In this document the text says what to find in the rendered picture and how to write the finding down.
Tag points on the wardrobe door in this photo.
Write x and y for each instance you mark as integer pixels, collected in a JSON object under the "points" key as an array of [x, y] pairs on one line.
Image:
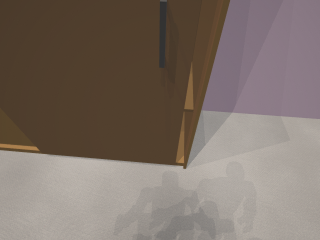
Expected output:
{"points": [[82, 77], [10, 133]]}

